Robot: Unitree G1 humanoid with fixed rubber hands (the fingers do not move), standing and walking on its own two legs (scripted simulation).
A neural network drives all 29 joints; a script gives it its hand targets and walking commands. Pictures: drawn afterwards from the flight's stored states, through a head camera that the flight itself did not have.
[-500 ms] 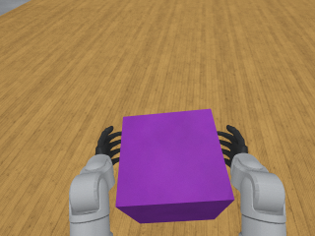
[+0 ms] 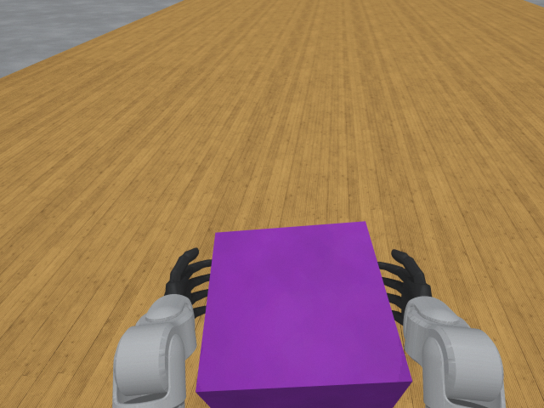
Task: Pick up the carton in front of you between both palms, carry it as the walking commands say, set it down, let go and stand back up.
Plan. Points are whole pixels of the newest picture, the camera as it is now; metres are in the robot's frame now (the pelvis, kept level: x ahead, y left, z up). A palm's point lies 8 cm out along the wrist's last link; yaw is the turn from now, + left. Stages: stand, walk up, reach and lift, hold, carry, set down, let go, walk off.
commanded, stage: carry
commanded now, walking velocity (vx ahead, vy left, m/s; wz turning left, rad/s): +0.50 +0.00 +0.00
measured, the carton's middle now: (298, 334) +0.25 +0.00 +0.02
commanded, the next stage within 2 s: none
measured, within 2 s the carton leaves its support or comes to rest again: neither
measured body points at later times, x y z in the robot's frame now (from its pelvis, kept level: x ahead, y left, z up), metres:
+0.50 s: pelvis +0.32 -0.03 +0.01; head +0.29 -0.04 +0.46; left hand +0.57 +0.13 +0.12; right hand +0.58 -0.18 +0.11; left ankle +0.13 +0.10 -0.71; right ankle +0.44 -0.12 -0.72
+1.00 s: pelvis +0.62 -0.01 +0.01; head +0.62 +0.01 +0.46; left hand +0.88 +0.15 +0.09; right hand +0.88 -0.15 +0.10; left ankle +0.72 +0.08 -0.71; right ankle +0.46 -0.12 -0.68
